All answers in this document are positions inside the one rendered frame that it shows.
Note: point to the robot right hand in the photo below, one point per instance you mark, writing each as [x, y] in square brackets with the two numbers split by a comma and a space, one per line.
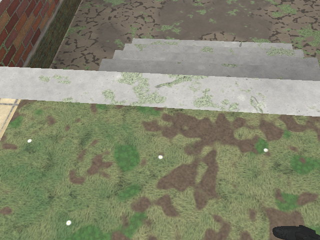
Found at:
[295, 233]

